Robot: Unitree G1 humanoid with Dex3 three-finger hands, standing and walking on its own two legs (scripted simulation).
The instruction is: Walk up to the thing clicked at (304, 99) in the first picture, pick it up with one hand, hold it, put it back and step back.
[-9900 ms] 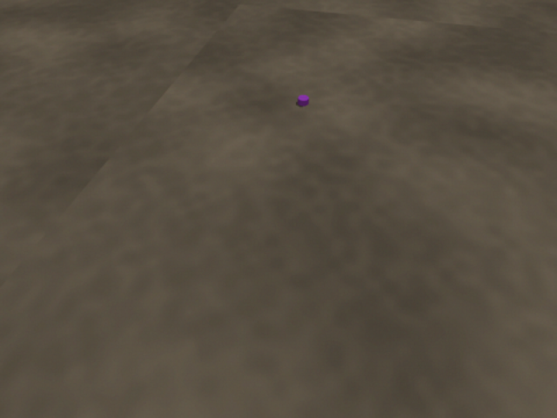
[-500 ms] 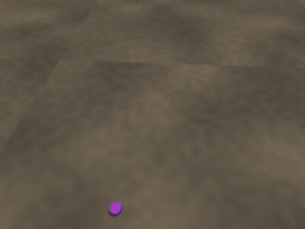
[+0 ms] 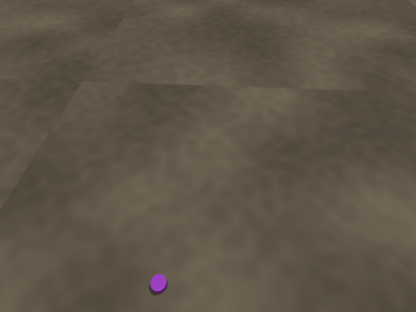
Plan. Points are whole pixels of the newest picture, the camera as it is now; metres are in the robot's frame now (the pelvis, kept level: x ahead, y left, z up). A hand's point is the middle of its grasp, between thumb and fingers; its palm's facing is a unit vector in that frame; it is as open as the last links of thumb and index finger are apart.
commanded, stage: rise first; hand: left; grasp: from above
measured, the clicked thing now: (159, 283) +0.38 +0.22 -0.77
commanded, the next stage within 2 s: none
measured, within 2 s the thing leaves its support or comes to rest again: neither
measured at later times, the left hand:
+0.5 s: hand out of the picture +0.13 +0.25 -0.20, palm faces -0.12 -0.91 -0.40, open 12.5 cm
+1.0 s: hand out of the picture +0.13 +0.28 -0.32, palm faces -0.36 -0.74 -0.57, open 14.2 cm
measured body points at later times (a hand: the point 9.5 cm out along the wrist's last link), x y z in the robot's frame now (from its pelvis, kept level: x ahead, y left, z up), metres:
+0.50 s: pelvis -0.02 +0.01 -0.05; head +0.05 +0.01 +0.39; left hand +0.14 +0.30 -0.18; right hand +0.08 -0.26 -0.17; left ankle -0.01 +0.13 -0.75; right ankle -0.02 -0.13 -0.75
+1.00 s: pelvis -0.04 +0.01 -0.17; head +0.10 +0.02 +0.25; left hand +0.15 +0.32 -0.29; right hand +0.17 -0.25 -0.26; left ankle -0.01 +0.13 -0.75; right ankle -0.02 -0.13 -0.75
